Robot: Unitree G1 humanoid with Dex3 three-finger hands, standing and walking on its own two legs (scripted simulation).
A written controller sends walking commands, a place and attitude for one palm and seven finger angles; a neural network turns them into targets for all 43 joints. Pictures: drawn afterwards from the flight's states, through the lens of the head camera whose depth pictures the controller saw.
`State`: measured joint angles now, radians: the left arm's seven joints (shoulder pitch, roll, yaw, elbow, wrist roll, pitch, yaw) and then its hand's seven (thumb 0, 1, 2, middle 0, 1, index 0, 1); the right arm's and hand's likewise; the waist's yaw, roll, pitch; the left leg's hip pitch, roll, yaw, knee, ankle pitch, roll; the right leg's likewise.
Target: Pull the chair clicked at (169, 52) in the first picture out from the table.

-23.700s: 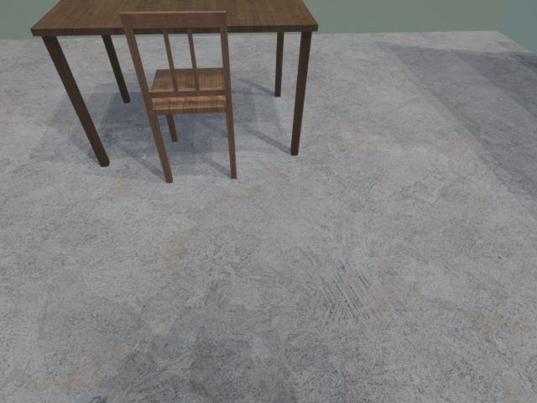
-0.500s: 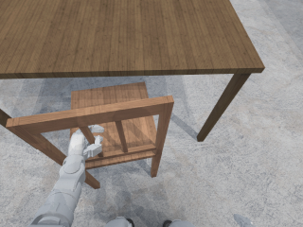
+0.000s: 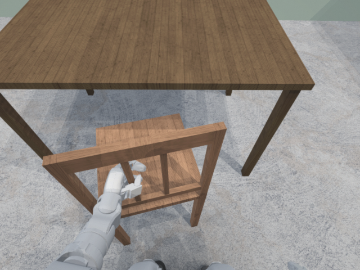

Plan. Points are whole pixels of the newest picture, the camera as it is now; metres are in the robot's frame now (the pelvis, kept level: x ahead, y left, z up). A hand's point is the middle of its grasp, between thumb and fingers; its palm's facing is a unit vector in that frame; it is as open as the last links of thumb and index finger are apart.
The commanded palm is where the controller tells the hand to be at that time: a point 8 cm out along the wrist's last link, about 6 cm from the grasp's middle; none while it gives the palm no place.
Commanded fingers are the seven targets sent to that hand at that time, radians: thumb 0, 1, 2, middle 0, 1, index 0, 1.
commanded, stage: step backward, pulling the chair out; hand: left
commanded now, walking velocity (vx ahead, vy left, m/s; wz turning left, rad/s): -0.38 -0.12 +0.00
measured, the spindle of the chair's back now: (132, 182) +0.35 +0.14 -0.09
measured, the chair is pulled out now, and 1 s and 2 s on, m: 0.17 0.26 0.48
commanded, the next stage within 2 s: none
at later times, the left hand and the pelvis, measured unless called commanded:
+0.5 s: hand (139, 194) +0.30 +0.11 -0.06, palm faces -0.02 -0.98 -0.18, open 4.9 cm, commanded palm +0.28 +0.16 -0.06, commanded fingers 0.00 0.90 0.90 -0.50 -1.45 -0.50 -1.45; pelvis -0.04 -0.01 +0.00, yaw +0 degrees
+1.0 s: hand (134, 225) +0.23 +0.11 -0.06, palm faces -0.04 -0.99 -0.16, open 4.9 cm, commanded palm +0.21 +0.16 -0.06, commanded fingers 0.00 0.90 0.90 -0.50 -1.45 -0.50 -1.45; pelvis -0.11 +0.00 +0.00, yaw -1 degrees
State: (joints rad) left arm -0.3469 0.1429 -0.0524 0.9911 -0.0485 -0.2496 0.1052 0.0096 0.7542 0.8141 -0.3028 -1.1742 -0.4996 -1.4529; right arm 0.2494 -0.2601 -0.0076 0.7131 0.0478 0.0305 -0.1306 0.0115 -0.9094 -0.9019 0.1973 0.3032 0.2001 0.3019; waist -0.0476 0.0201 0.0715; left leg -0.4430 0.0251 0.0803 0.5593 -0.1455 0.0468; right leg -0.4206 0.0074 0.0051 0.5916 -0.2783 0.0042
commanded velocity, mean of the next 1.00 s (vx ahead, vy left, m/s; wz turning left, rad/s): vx -0.38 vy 0.00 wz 0.03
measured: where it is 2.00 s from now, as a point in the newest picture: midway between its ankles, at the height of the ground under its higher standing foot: outside the picture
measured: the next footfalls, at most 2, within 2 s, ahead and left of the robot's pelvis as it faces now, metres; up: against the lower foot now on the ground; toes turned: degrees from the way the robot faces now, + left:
right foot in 0.14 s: +0.05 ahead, -0.15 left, +0.00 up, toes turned -3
left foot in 0.44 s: -0.05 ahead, +0.12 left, +0.00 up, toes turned -1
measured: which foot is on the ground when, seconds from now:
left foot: down 0.00-0.26, up 0.28-0.42, down 0.44-1.00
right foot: up 0.00-0.12, down 0.14-0.90, up 0.92-1.00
